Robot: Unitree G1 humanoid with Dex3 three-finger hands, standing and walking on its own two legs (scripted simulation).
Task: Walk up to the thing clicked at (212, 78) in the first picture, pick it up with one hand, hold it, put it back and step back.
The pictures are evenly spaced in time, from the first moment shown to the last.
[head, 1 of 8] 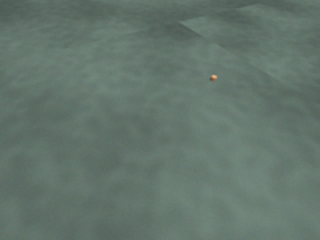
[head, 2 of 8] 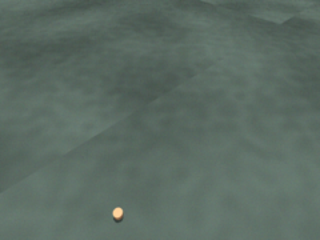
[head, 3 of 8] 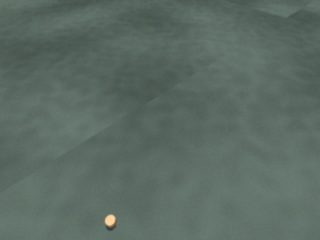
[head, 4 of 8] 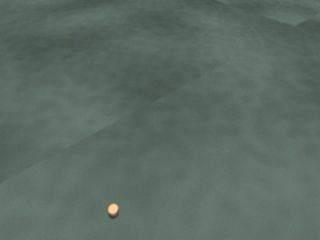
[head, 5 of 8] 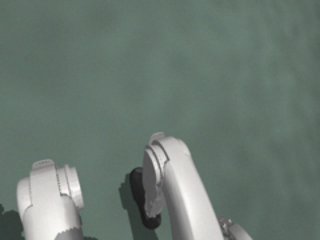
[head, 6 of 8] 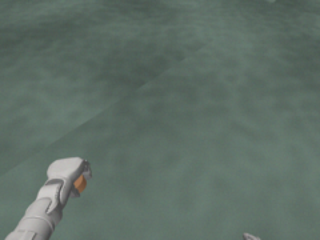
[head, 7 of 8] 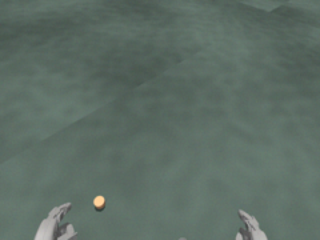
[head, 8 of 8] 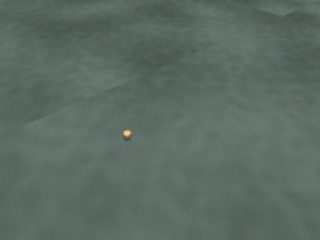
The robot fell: no
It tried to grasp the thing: yes
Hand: left
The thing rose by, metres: 0.69
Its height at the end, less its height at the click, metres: +0.00
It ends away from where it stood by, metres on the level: 0.01
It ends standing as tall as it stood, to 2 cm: yes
